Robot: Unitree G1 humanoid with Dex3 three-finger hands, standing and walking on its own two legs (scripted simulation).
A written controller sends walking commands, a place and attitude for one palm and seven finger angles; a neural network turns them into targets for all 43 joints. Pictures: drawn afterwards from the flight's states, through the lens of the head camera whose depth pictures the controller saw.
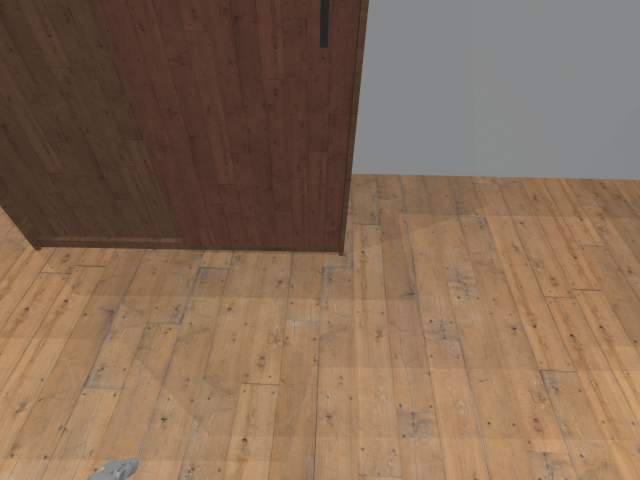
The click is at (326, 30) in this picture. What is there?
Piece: wardrobe's sliding door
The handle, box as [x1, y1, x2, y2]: [320, 0, 328, 47]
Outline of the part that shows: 321,0 320,46 327,47 328,0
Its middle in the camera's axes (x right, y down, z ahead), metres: +0.01 -0.55 +0.92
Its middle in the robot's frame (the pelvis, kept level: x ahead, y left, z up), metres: +1.07 +0.06 +0.18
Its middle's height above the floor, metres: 0.95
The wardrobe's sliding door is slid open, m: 0.00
